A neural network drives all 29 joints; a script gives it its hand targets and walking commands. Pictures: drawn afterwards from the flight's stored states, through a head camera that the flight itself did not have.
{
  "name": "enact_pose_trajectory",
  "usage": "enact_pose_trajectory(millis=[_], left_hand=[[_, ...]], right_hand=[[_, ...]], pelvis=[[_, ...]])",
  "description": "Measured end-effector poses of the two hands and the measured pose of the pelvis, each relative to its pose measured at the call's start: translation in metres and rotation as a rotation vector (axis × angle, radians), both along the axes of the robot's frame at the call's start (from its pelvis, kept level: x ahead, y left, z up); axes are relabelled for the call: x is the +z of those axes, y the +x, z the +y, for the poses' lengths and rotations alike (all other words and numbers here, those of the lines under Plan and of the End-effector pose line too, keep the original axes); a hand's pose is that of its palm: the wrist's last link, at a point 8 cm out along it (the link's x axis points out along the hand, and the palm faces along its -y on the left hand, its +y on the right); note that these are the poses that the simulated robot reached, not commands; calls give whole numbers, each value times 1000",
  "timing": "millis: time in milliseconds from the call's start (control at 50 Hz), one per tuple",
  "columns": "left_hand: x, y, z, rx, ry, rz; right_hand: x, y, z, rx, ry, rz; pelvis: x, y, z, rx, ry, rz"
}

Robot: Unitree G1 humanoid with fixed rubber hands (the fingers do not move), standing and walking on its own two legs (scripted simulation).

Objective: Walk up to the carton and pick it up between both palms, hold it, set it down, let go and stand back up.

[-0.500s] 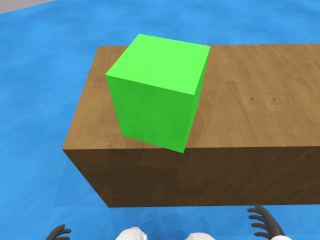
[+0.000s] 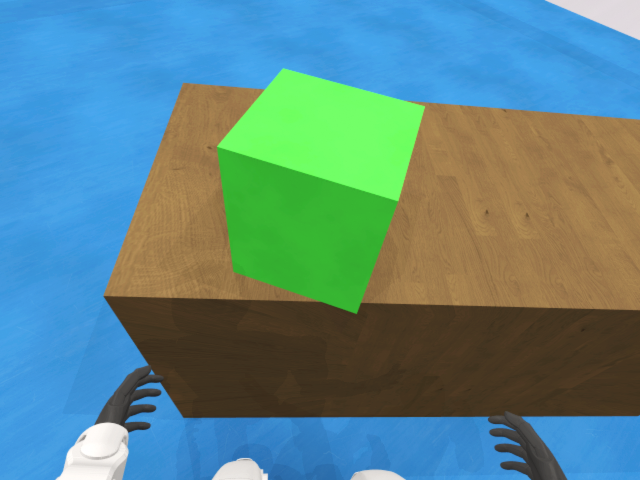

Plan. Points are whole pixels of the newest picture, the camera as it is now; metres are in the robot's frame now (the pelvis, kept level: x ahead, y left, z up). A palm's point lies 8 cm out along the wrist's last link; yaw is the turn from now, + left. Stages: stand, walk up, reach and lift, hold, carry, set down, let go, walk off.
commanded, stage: reach and lift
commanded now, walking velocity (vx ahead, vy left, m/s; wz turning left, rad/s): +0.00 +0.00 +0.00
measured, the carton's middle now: (321, 195) +0.49 +0.00 +0.06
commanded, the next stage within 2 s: none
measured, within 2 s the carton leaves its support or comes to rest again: neither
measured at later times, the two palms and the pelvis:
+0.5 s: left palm (99, 421) +0.20 +0.26 -0.02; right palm (510, 438) +0.17 -0.22 -0.01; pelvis +0.02 +0.00 +0.02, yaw +0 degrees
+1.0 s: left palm (90, 395) +0.21 +0.25 +0.03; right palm (486, 404) +0.19 -0.18 +0.04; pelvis +0.02 +0.00 +0.02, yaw +0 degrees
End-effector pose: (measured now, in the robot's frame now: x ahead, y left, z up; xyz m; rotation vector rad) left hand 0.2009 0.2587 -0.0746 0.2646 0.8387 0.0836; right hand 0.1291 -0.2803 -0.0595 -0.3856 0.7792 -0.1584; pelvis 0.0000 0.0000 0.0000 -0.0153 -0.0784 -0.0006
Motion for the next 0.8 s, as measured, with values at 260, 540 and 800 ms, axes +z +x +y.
enact_pose_trajectory(millis=[260,540,800], left_hand=[[20,-15,9,17,11,-43],[55,-4,-5,-23,-64,-192],[82,5,-12,-51,-147,-328]], right_hand=[[25,15,34,17,60,-121],[52,37,59,-48,106,-278],[81,46,78,-63,122,-378]], pelvis=[[13,12,5,3,-6,-48],[21,17,-1,4,5,-54],[23,23,-3,4,8,-44]])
